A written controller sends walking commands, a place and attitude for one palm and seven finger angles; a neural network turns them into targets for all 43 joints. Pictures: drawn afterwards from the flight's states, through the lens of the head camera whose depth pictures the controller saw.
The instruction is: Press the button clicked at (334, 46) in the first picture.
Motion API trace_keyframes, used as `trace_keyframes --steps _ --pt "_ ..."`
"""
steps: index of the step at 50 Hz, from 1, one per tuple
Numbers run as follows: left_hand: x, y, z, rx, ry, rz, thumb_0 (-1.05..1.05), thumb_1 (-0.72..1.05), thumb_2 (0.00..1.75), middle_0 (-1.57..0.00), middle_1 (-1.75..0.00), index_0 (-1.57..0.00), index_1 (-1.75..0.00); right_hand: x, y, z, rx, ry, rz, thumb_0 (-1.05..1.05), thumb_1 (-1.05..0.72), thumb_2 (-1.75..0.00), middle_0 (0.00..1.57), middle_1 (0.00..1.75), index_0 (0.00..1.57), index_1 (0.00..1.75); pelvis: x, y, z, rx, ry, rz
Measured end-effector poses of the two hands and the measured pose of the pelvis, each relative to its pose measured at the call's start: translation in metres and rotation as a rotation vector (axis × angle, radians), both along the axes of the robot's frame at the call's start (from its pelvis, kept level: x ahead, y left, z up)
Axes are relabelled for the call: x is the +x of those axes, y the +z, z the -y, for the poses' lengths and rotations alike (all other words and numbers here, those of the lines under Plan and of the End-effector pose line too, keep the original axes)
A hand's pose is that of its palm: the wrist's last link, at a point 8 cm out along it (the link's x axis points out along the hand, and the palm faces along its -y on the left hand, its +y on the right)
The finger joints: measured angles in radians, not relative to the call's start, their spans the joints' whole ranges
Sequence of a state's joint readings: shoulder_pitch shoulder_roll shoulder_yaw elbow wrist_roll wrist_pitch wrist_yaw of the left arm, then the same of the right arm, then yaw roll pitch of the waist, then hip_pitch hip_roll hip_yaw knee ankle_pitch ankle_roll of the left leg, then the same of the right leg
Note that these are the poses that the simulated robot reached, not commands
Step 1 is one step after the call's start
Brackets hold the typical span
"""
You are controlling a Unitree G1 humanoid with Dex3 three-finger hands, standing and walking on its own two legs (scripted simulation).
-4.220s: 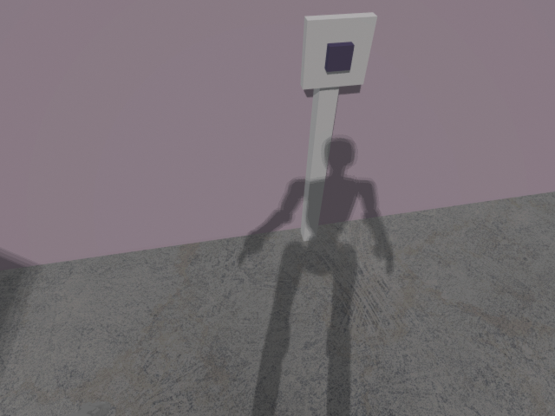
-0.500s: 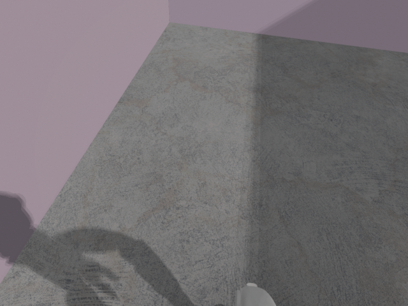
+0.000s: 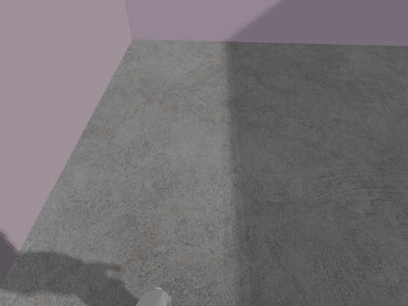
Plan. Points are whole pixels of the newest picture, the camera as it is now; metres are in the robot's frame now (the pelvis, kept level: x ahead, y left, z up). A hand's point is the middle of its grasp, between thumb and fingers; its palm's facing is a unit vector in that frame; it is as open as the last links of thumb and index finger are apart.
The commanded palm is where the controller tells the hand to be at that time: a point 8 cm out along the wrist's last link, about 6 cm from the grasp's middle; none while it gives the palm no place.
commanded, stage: turn to face it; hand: left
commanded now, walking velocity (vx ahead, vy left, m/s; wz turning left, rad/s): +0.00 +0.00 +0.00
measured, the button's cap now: out of the picture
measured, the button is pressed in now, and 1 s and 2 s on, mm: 0 0 0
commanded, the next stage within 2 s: none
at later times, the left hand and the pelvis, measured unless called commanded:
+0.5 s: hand out of the picture +0.14 +0.25 -0.18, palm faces +0.25 -0.95 -0.19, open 7.4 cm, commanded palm none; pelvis +0.11 +0.05 +0.00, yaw +11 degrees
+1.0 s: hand out of the picture +0.07 +0.20 -0.16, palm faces +0.51 -0.82 -0.25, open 7.4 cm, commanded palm none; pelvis +0.12 +0.01 +0.00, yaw +31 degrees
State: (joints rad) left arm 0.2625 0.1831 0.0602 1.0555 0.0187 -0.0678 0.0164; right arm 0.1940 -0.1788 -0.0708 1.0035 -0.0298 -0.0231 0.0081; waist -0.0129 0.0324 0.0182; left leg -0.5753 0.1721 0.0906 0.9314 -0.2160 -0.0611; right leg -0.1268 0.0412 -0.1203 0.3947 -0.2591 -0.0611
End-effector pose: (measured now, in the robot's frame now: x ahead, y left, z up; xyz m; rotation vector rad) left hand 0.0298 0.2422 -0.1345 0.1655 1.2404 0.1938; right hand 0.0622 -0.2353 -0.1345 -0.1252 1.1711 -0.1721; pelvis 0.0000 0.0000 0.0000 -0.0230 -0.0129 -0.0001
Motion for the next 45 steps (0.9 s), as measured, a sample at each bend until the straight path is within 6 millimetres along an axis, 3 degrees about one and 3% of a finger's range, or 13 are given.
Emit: trace_keyframes --steps 6,10,16,23,31,34,38,45 --pt "-0.008 -0.021 -0.008 -0.061 0.074 -0.118 0.0 0.92 0.9 -0.2 -0.3 -0.2 -0.3 0.097 0.01 -0.023 -0.033 0.097 0.084 0.0 -0.93 -0.9 0.2 0.3 0.19 0.3 0.05 -0.007 -0.022 -0.021 0.025 0.018" --pt "-0.003 -0.042 -0.017 -0.098 0.123 -0.186 0.0 0.91 0.9 -0.2 -0.3 -0.2 -0.3 0.135 0.003 -0.047 -0.061 0.151 0.089 0.0 -0.92 -0.9 0.2 0.3 0.19 0.3 0.079 -0.02 -0.041 -0.013 0.05 0.03" --pt "0.037 -0.034 -0.034 -0.1 0.151 -0.136 0.01 0.91 0.9 -0.2 -0.3 -0.2 -0.3 0.133 0.005 -0.067 -0.058 0.149 0.004 0.0 -0.93 -0.9 0.2 0.3 0.2 0.3 0.093 -0.01 -0.054 -0.011 0.093 0.026" --pt "0.084 -0.016 -0.052 -0.053 0.189 -0.006 0.01 0.91 0.9 -0.2 -0.3 -0.2 -0.3 0.129 0.007 -0.06 -0.059 0.17 -0.078 0.0 -0.93 -0.9 0.2 0.3 0.2 0.3 0.103 -0.003 -0.053 -0.011 0.17 -0.008" --pt "0.112 0.003 -0.05 0.019 0.228 0.084 0.01 0.91 0.9 -0.2 -0.3 -0.2 -0.3 0.14 -0.003 -0.037 -0.04 0.209 -0.112 0.0 -0.91 -0.9 0.2 0.3 0.2 0.3 0.11 -0.004 -0.03 -0.01 0.266 -0.035" --pt "0.112 0.009 -0.04 0.05 0.255 0.119 0.01 0.9 0.9 -0.2 -0.3 -0.2 -0.3 0.15 -0.011 -0.023 -0.028 0.236 -0.12 0.0 -0.91 -0.9 0.2 0.3 0.2 0.3 0.113 -0.008 -0.016 0.005 0.306 -0.043" --pt "0.092 0.018 -0.024 0.079 0.304 0.111 0.01 0.9 0.9 -0.2 -0.3 -0.2 -0.3 0.171 -0.015 -0.011 -0.024 0.292 -0.126 0.01 -0.91 -0.9 0.2 0.3 0.2 0.3 0.116 -0.006 -0.003 0.019 0.364 -0.037" --pt "0.053 0.019 -0.003 0.062 0.403 0.046 0.01 0.9 0.9 -0.2 -0.3 -0.21 -0.3 0.214 -0.007 -0.014 -0.04 0.42 -0.117 0.01 -0.91 -0.9 0.2 0.3 0.19 0.3 0.121 0.001 0.003 0.048 0.467 -0.032"
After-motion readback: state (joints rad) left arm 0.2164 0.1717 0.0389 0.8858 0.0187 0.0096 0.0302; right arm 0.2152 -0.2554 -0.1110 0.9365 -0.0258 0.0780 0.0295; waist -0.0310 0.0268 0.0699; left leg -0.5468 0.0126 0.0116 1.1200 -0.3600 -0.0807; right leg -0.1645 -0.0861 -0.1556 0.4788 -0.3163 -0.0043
